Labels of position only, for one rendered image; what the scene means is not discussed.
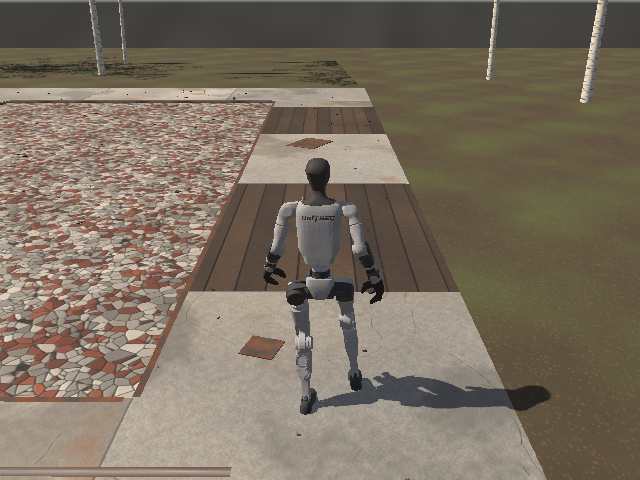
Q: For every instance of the robot left forearm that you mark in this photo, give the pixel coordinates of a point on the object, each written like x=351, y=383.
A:
x=271, y=260

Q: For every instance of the robot right upper arm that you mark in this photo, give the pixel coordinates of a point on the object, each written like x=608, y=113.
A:
x=350, y=211

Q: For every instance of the left robot hand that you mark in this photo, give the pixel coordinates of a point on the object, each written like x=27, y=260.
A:
x=268, y=279

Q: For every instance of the robot torso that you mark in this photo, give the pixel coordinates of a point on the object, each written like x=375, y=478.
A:
x=319, y=233

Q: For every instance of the robot right forearm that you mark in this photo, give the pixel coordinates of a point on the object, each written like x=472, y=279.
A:
x=369, y=266

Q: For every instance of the right robot hand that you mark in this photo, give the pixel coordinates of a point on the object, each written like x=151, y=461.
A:
x=378, y=288

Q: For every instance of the robot left upper arm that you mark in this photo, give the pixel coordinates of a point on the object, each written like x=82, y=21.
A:
x=286, y=212

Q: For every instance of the robot left foot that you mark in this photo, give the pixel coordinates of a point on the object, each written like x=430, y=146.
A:
x=306, y=406

